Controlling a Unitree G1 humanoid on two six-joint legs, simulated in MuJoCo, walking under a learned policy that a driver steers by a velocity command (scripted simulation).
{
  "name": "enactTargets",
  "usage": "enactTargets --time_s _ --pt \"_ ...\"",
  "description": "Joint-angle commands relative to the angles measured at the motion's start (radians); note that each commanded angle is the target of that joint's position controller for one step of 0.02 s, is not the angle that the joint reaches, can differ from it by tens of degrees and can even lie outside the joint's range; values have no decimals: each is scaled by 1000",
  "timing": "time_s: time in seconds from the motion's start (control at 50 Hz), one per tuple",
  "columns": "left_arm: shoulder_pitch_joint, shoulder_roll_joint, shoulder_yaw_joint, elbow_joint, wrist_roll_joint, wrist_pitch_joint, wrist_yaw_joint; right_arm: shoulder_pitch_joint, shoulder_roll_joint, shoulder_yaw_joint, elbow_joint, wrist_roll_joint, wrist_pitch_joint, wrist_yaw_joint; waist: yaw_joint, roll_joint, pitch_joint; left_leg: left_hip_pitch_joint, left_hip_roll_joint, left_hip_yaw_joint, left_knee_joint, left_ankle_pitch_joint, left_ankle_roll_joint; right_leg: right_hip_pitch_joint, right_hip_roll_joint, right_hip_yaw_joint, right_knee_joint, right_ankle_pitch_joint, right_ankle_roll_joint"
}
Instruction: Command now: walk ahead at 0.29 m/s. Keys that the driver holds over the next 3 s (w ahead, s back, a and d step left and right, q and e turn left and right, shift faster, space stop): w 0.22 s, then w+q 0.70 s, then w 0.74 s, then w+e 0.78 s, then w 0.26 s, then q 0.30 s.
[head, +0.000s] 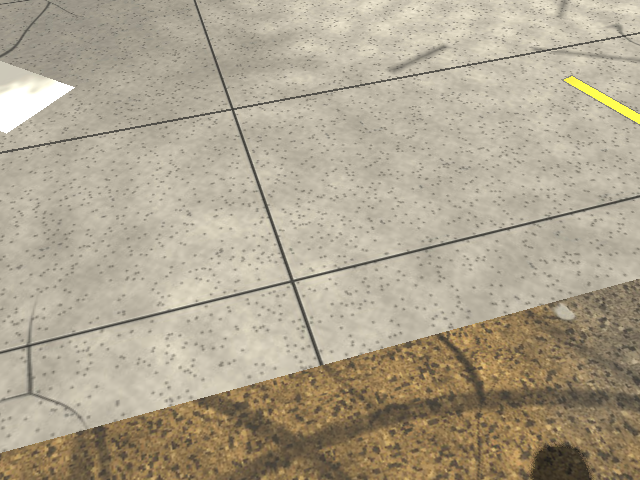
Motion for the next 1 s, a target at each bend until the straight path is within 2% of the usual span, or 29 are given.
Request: enactTargets --time_s 0.02,0.06,0.1,0.12,0.14,0.16,0.18,0.2,0.22,0.26,0.3,0.36,0.44,0.5,0.56,0.58,0.6,0.62,0.64,0.66,0.68,0.7,0.72,0.74,0.78,0.84,0.92,0.96,1.0 --pt "-129 77 16 -91 -10 -56 -20 15 -152 -32 -49 13 -17 2 -4 69 173 4 286 -298 -254 -149 159 -195 -56 8 -116 18 -17" --pt "-52 63 20 -63 -12 -60 -30 -7 -174 -37 -58 19 -8 8 43 82 135 -133 227 -196 -195 -124 141 58 6 -72 -266 155 -3" --pt "115 87 42 -2 -10 -48 -25 -19 -169 -31 -71 17 -9 12 114 57 82 -274 174 -148 -66 -37 117 323 68 -100 -318 222 6" --pt "224 133 60 16 -9 -47 -18 -57 -132 -18 -88 11 -18 17 172 -35 49 -362 113 -66 166 59 69 449 -34 51 -395 165 -31" --pt "361 264 86 23 -4 -48 -13 -67 -42 6 -133 -2 -37 20 192 -313 -31 -568 -7 59 561 -83 -5 600 -299 499 -562 16 -164" --pt "354 228 67 28 21 -66 -27 -82 -47 2 -151 17 -54 19 167 -268 -34 -675 -23 -87 796 -221 6 564 -392 786 -670 -134 -248" --pt "239 183 49 -5 19 -81 -32 -101 -89 -7 -163 42 -68 25 115 -161 67 -763 46 -133 889 -146 38 495 -388 698 -666 -167 -229" --pt "149 136 34 -38 16 -87 -40 -112 -107 -11 -162 42 -76 32 85 -116 106 -757 93 -122 882 -37 55 434 -331 554 -671 -93 -189" --pt "94 123 24 -58 18 -86 -48 -118 -116 -19 -157 27 -79 31 61 -86 121 -732 125 -108 828 47 57 386 -286 440 -684 30 -160" --pt "92 87 12 -61 26 -76 -45 -108 -122 -33 -144 19 -62 38 40 -110 114 -643 153 -87 741 133 47 339 -205 231 -689 266 -102" --pt "154 98 13 -43 34 -72 -32 -124 -85 -29 -143 18 -42 47 46 -100 110 -650 150 -67 720 178 24 340 -185 132 -688 444 -103" --pt "170 129 18 -48 45 -71 -14 -244 -59 -22 -200 18 -32 47 62 -69 137 -706 122 -98 579 265 4 325 -191 53 -709 542 -111" --pt "177 147 19 -68 35 -71 3 -403 -39 -5 -270 9 -37 62 93 -66 156 -629 97 -11 328 407 8 307 -185 -56 -750 563 -92" --pt "222 150 22 -60 27 -59 5 -477 -33 2 -315 11 -40 86 102 -55 171 -632 80 27 242 382 38 410 -216 -105 -702 673 -85" --pt "186 191 33 -88 28 -38 15 -446 -75 -18 -339 12 -43 105 39 -108 95 -515 9 98 231 259 93 510 -242 -151 -526 1149 -64" --pt "169 205 38 -103 33 -27 21 -370 -106 -35 -328 13 -40 109 -8 -137 37 -423 -26 119 244 211 113 525 -245 -163 -400 1307 -56" --pt "144 221 42 -121 37 -17 23 -235 -154 -60 -298 16 -37 109 -80 -151 -45 -244 -59 121 221 207 140 484 -238 -167 -215 1356 -46" --pt "120 226 40 -147 34 -18 22 -80 -216 -93 -263 15 -29 97 -164 -112 -123 31 -39 31 158 233 180 309 -197 -170 38 1192 -15" --pt "201 106 6 -188 54 -43 1 8 -308 -114 -251 4 -19 76 -100 139 -252 420 223 -436 148 143 326 -109 -36 -148 451 380 40" --pt "207 81 -9 -212 27 -95 -22 5 -293 -103 -262 -6 -24 72 -72 167 -391 551 380 -904 -64 9 447 -320 94 78 670 -127 35" --pt "69 172 19 -256 -12 -129 -32 -22 -226 -88 -258 -13 -32 67 -100 102 -258 462 331 -780 -115 11 366 -425 24 158 679 -59 0" --pt "11 182 21 -285 -21 -140 -30 -104 -187 -76 -272 -6 -41 67 -57 27 -126 286 291 -615 -130 93 318 -423 -25 141 593 39 -14" --pt "2 177 28 -279 -5 -137 -19 -185 -159 -66 -295 -4 -46 73 -3 -68 -56 115 243 -504 -147 194 288 -365 -62 125 506 87 -7" --pt "26 182 39 -278 9 -121 -11 -234 -138 -58 -313 -10 -49 73 40 -71 -25 -8 204 -419 -168 267 269 -286 -92 124 439 116 6" --pt "50 161 43 -297 28 -89 -8 -248 -142 -57 -322 -7 -47 67 76 -26 -3 -142 167 -354 -200 333 269 -210 -113 110 349 130 39" --pt "-53 142 40 -354 48 -71 2 -197 -186 -68 -318 -5 -48 43 58 11 30 -245 123 -270 -216 387 261 -211 -96 70 154 266 90" --pt "-228 112 26 -413 36 -77 -3 -115 -202 -74 -310 7 -33 27 -19 50 33 -240 75 -245 -176 274 194 -152 -25 57 -194 520 98" --pt "-266 121 25 -429 24 -83 -14 -79 -197 -71 -297 9 -31 25 -43 72 19 -189 103 -271 -160 235 183 -129 -11 58 -260 573 94" --pt "-286 145 30 -443 22 -94 -27 -48 -179 -65 -283 10 -28 23 -52 76 14 -98 143 -316 -106 222 177 -140 -15 76 -308 548 74"
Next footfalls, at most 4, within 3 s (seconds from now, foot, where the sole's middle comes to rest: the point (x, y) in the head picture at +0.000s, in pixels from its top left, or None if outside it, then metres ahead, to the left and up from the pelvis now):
0.12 right None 0.10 -0.14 -0.78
0.62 left None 0.45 0.09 -0.78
1.10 right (339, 382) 0.77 -0.02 -0.78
1.64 left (198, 333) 0.93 0.33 -0.78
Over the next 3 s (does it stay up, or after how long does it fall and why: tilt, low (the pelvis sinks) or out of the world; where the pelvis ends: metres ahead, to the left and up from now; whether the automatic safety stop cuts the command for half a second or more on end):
stays up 1.50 0.34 0.00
